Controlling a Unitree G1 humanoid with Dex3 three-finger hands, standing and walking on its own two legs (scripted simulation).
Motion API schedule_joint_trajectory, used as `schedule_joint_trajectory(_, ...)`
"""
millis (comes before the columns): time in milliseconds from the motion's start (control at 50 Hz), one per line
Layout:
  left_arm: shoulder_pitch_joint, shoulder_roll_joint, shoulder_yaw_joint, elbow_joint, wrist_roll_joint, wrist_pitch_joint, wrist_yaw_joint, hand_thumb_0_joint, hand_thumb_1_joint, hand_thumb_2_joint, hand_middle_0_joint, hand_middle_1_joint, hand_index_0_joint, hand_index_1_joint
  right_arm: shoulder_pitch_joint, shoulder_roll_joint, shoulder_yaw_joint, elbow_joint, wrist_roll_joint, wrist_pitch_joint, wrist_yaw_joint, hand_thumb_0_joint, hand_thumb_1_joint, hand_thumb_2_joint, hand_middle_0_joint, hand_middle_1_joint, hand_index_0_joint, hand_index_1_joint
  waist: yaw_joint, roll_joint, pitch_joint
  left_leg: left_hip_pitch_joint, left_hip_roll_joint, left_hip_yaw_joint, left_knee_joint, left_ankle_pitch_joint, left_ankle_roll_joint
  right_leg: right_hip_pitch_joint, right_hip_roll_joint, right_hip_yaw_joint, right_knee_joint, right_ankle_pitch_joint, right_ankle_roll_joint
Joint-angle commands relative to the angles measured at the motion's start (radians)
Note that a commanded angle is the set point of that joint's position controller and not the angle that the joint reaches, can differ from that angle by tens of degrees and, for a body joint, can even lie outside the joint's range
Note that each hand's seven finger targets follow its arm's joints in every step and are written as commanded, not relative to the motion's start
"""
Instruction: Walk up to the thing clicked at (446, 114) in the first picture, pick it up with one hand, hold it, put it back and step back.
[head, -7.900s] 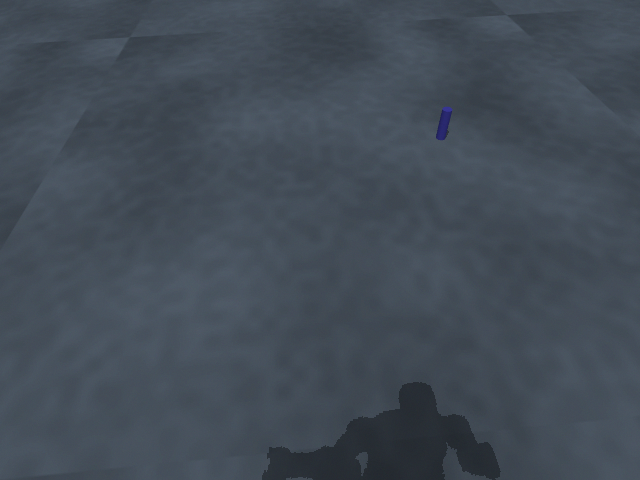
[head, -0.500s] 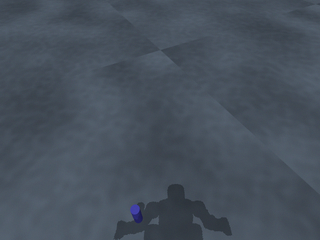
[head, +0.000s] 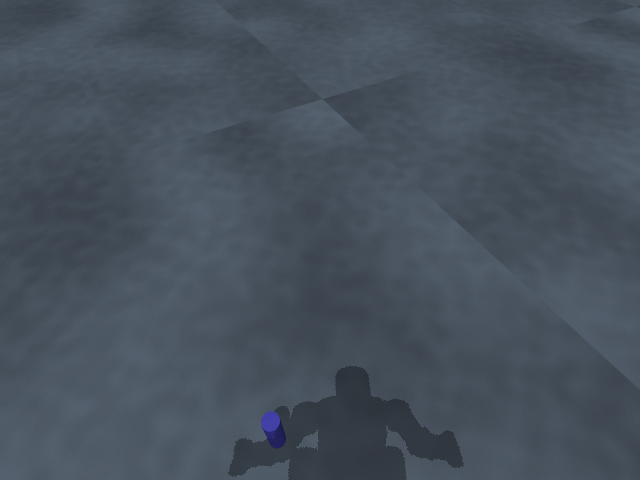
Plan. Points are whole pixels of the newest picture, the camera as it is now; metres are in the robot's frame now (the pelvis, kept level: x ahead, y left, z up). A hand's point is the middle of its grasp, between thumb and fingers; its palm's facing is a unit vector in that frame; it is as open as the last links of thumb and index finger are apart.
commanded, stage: stand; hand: left
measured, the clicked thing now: (274, 430) +0.38 +0.17 -0.70
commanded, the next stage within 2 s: go down in 0.74 s
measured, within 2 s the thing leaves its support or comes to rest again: neither
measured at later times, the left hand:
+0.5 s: hand out of the picture +0.07 +0.25 -0.16, palm faces -0.02 -0.94 -0.34, open 7.4 cm
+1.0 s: hand out of the picture +0.13 +0.25 -0.16, palm faces +0.07 -0.94 -0.32, open 9.0 cm
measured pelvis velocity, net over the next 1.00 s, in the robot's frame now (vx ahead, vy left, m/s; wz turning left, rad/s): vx -0.01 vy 0.00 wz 0.01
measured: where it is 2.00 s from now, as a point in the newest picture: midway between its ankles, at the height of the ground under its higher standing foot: outside the picture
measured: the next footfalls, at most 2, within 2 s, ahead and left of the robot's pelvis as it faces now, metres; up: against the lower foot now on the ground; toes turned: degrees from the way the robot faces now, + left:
none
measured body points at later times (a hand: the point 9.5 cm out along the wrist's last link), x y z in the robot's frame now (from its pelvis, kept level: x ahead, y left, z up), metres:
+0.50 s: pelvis +0.00 +0.00 +0.00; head +0.02 +0.00 +0.45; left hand +0.07 +0.30 -0.13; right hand +0.08 -0.30 -0.13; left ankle +0.00 +0.13 -0.75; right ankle -0.01 -0.13 -0.75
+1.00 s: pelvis -0.01 +0.00 -0.01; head +0.04 +0.00 +0.44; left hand +0.12 +0.30 -0.14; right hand +0.09 -0.28 -0.14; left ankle +0.00 +0.13 -0.75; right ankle -0.01 -0.13 -0.75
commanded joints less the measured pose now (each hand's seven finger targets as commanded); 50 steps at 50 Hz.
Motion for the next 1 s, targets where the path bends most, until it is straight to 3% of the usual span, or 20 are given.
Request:
schedule_joint_trajectory(0, -0.025, 0.219, 0.039, -0.058, 0.0, -0.021, 0.014, 0.0, 0.9, 0.9, -0.2, -0.3, -0.2, -0.301, -0.038, -0.213, -0.043, -0.06, 0.004, -0.023, -0.01, 0.0, -0.9, -0.9, 0.2, 0.3, 0.2, 0.3, 0.0, -0.001, -0.079, 0.02, 0.11, -0.087, -0.037, 0.161, 0.033, 0.007, -0.118, 0.084, -0.053, 0.148, -0.029)
schedule_joint_trajectory(80, -0.036, 0.219, 0.042, -0.063, 0.0, -0.019, 0.014, 0.0, 0.9, 0.9, -0.2, -0.3, -0.2, -0.301, -0.034, -0.211, -0.044, -0.065, 0.002, -0.026, -0.013, 0.0, -0.9, -0.9, 0.2, 0.3, 0.2, 0.3, -0.003, 0.004, -0.102, 0.034, 0.116, -0.082, -0.026, 0.226, 0.034, 0.027, -0.123, 0.082, -0.037, 0.203, -0.033)
schedule_joint_trajectory(340, -0.034, 0.214, 0.041, -0.061, 0.0, -0.017, 0.012, 0.0, 0.9, 0.9, -0.2, -0.3, -0.2, -0.301, -0.029, -0.212, -0.043, -0.066, 0.003, -0.022, -0.013, 0.0, -0.9, -0.9, 0.2, 0.3, 0.2, 0.3, -0.003, 0.001, -0.063, 0.006, 0.105, -0.084, -0.041, 0.139, 0.033, 0.01, -0.12, 0.086, -0.058, 0.132, -0.032)
schedule_joint_trajectory(600, -0.024, 0.221, 0.042, -0.065, 0.0, -0.016, 0.014, 0.0, 0.9, 0.9, -0.2, -0.3, -0.2, -0.301, -0.024, -0.208, -0.042, -0.069, 0.001, -0.025, -0.014, 0.0, -0.9, -0.9, 0.2, 0.3, 0.2, 0.3, -0.003, -0.004, -0.094, 0.042, 0.115, -0.087, -0.032, 0.208, 0.035, 0.014, -0.119, 0.079, -0.036, 0.175, -0.035)
schedule_joint_trajectory(800, -0.012, 0.212, 0.039, -0.061, 0.002, -0.017, 0.012, 0.0, 0.9, 0.9, -0.2, -0.3, -0.2, -0.301, -0.021, -0.215, -0.044, -0.066, 0.003, -0.022, -0.012, 0.0, -0.9, -0.9, 0.2, 0.3, 0.2, 0.3, -0.002, -0.003, -0.058, 0.013, 0.104, -0.089, -0.041, 0.114, 0.034, -0.005, -0.116, 0.083, -0.061, 0.107, -0.031)
schedule_joint_trajectory(820, -0.019, 0.22, 0.042, -0.065, 0.002, -0.017, 0.012, 0.0, 0.82, 0.82, -0.28, -0.22, -0.252, -0.221, -0.021, -0.209, -0.043, -0.069, 0.001, -0.021, -0.011, 0.0, -0.98, -0.916, 0.212, 0.295, 0.205, 0.295, -0.004, -0.012, -0.066, 0.018, 0.107, -0.087, -0.04, 0.127, 0.034, -0.002, -0.119, 0.084, -0.052, 0.117, -0.035)
schedule_joint_trajectory(840, -0.37, 0.071, 0.051, -0.416, -0.05, -0.115, 0.027, 0.0, 0.74, 0.74, -0.2, -0.14, -0.172, -0.141, 0.0, -0.046, -0.004, -0.355, 0.067, -0.07, -0.033, 0.0, -0.999, -0.923, 0.198, 0.3, 0.199, 0.3, -0.124, 0.023, 0.012, -0.09, -0.028, 0.035, 0.022, -0.006, 0.028, -0.239, 0.027, 0.013, 0.027, 0.063, -0.027)
schedule_joint_trajectory(860, -0.497, 0.11, 0.067, -0.362, -0.05, -0.107, 0.036, 0.0, 0.66, 0.66, -0.12, -0.06, -0.092, -0.061, 0.055, -0.079, -0.012, -0.297, 0.068, -0.067, -0.043, 0.0, -1.011, -0.931, 0.198, 0.3, 0.199, 0.3, -0.098, 0.003, -0.041, -0.078, -0.033, 0.031, 0.042, -0.021, 0.028, -0.194, 0.025, 0.003, 0.044, 0.044, -0.027)
schedule_joint_trajectory(880, -0.317, 0.177, 0.117, -0.174, -0.035, -0.064, 0.043, 0.0, 0.58, 0.58, -0.04, -0.033, -0.016, -0.027, 0.087, -0.104, -0.023, -0.281, 0.067, -0.054, -0.048, 0.0, -1.014, -0.932, 0.198, 0.3, 0.199, 0.3, -0.081, -0.035, -0.021, -0.121, -0.039, 0.03, 0.065, -0.04, 0.033, -0.205, 0.03, -0.008, 0.053, 0.011, -0.031)
schedule_joint_trajectory(900, -0.241, 0.198, 0.147, -0.12, -0.03, -0.05, 0.035, 0.0, 0.5, 0.5, -0.02, -0.054, -0.023, -0.046, 0.097, -0.112, -0.037, -0.31, 0.067, -0.046, -0.047, 0.0, -1.0, -0.928, 0.198, 0.3, 0.199, 0.3, -0.043, -0.059, -0.026, -0.159, -0.03, 0.029, 0.104, -0.012, 0.032, -0.213, 0.034, -0.015, 0.086, 0.012, -0.032)
schedule_joint_trajectory(940, -0.31, 0.286, 0.196, -0.207, -0.001, -0.058, 0.025, 0.0, 0.34, 0.34, -0.018, -0.064, -0.025, -0.053, 0.14, -0.107, -0.066, -0.346, 0.056, -0.052, -0.061, 0.0, -0.998, -0.927, 0.198, 0.3, 0.199, 0.3, -0.027, -0.014, -0.187, -0.143, -0.033, 0.024, 0.154, 0.048, 0.029, -0.201, 0.029, -0.002, 0.144, 0.075, -0.031)
schedule_joint_trajectory(960, -0.243, 0.28, 0.216, -0.167, 0.017, -0.047, 0.012, 0.0, 0.26, 0.26, -0.02, -0.063, -0.027, -0.051, 0.147, -0.102, -0.078, -0.369, 0.048, -0.056, -0.058, 0.0, -0.976, -0.92, 0.199, 0.3, 0.199, 0.3, -0.025, 0.013, -0.242, -0.155, -0.038, 0.025, 0.185, 0.082, 0.027, -0.196, 0.023, 0.002, 0.181, 0.114, -0.034)
schedule_joint_trajectory(980, -0.134, 0.236, 0.214, -0.083, 0.035, -0.028, -0.003, 0.0, 0.218, 0.21, -0.021, -0.077, -0.029, -0.065, 0.175, -0.096, -0.084, -0.371, 0.037, -0.055, -0.052, 0.0, -0.967, -0.917, 0.199, 0.3, 0.2, 0.3, -0.023, -0.017, -0.245, -0.198, -0.042, 0.02, 0.224, 0.093, 0.027, -0.219, 0.024, 0.004, 0.216, 0.128, -0.033)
